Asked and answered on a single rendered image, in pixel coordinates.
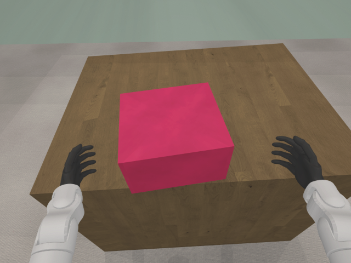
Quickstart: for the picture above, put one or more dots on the robot left hand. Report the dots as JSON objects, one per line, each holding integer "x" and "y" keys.
{"x": 72, "y": 170}

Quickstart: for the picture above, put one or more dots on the pedestal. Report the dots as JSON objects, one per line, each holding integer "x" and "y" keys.
{"x": 261, "y": 91}

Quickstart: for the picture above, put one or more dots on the robot right forearm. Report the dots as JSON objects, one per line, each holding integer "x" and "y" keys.
{"x": 331, "y": 212}

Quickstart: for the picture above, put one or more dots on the robot left forearm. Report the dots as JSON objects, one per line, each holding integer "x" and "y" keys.
{"x": 56, "y": 237}

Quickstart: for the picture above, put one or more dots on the robot right hand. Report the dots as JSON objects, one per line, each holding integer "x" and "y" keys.
{"x": 304, "y": 164}

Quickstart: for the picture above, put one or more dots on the carton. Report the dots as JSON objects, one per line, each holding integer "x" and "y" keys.
{"x": 172, "y": 137}

